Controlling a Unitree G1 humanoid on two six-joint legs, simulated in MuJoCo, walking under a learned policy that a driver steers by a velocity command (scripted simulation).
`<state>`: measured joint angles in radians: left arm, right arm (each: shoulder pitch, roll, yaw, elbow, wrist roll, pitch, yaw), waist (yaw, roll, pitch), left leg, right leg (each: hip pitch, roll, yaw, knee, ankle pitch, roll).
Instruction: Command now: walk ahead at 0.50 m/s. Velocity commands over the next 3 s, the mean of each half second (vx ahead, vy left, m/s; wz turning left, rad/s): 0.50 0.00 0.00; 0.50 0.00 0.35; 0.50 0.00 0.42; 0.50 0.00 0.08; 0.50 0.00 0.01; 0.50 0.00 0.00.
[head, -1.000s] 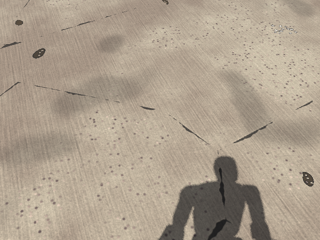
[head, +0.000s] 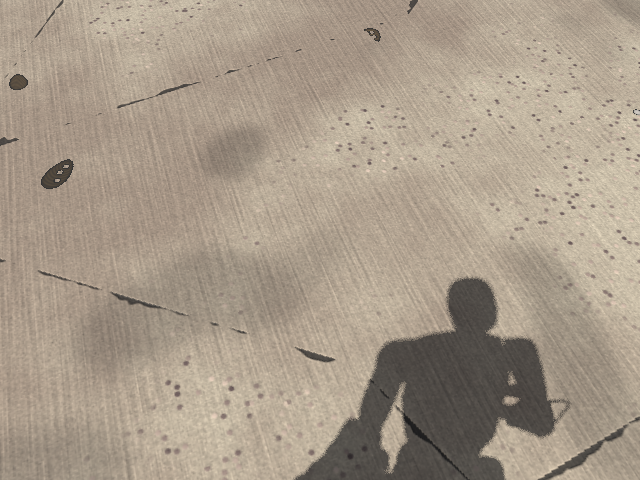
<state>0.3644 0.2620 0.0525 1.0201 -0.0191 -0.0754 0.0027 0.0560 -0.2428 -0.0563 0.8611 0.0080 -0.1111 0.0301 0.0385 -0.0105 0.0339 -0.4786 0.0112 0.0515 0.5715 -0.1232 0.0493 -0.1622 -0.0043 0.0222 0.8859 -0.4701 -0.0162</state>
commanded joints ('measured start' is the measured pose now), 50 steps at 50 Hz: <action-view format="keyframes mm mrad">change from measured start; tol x16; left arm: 1 -48 125 15 -99 -29 -56 -7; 20 -465 40 8 -244 -3 -25 -38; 27 97 234 79 -111 18 -24 -27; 32 -176 43 22 -139 34 -46 -31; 50 -50 176 64 -86 5 11 30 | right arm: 1 264 -153 -37 24 2 2 -7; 27 437 -19 16 100 10 11 -32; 50 -54 -63 -29 -137 16 60 31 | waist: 1 -125 146 -199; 21 -102 79 58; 25 93 76 -193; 27 78 -252 -462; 32 -27 -78 -55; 50 -10 -60 31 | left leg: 1 660 329 -533 -282 -131 203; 6 304 226 -260 -424 89 188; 20 546 246 -117 -398 191 136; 24 560 220 -74 -135 616 87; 25 427 165 -34 88 564 54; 27 -169 -74 -125 709 -456 -24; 28 -269 -8 -195 797 -431 -3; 42 -212 111 -103 218 216 -17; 50 -166 24 50 66 -8 55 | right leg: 1 -610 -56 68 447 21 -47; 14 -513 -113 -11 -211 578 6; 21 -526 -76 -20 -371 462 -39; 25 81 -37 -40 -373 442 -133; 26 506 -310 356 -377 385 -269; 27 610 -431 708 -551 255 -349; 34 -32 -253 90 -749 404 -181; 46 208 -273 -190 -745 596 -133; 50 299 -299 -242 -577 1029 -104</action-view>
